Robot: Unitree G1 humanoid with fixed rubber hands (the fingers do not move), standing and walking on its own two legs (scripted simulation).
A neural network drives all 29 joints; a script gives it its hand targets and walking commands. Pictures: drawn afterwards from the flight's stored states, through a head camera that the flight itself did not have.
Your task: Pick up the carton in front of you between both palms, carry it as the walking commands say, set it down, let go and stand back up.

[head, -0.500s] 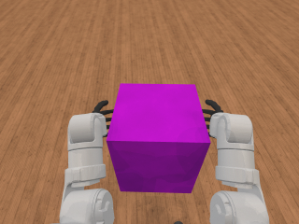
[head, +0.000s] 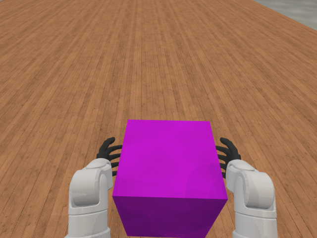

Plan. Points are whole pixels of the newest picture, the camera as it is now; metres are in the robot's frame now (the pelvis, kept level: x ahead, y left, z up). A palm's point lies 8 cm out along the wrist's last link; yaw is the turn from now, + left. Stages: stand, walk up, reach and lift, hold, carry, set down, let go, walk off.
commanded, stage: carry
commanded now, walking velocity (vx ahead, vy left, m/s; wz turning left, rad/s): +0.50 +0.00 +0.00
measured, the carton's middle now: (167, 180) +0.27 +0.00 +0.02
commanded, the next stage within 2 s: none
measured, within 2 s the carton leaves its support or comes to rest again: neither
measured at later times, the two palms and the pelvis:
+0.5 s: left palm (133, 99) +0.54 +0.12 +0.08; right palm (216, 97) +0.57 -0.18 +0.07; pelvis +0.30 -0.05 +0.01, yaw +4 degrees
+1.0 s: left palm (132, 65) +0.78 +0.15 +0.09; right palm (200, 65) +0.78 -0.15 +0.10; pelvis +0.51 -0.01 +0.00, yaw +1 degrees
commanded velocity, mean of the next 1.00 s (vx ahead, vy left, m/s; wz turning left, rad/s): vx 0.21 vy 0.00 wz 0.00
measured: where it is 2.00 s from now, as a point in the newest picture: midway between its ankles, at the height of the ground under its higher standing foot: (166, 215)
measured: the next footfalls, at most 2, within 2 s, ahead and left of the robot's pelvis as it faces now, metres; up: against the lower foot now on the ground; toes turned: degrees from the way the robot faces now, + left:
right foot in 0.32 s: +0.37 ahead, -0.14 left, +0.00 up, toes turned -10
left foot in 0.72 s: +0.58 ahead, +0.09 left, +0.00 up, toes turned -14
